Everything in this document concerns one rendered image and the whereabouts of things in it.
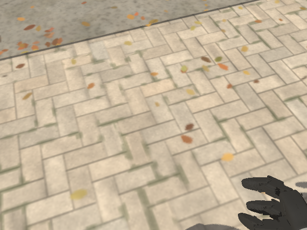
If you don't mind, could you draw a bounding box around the right robot hand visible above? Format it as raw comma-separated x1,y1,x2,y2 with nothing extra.
238,175,307,230

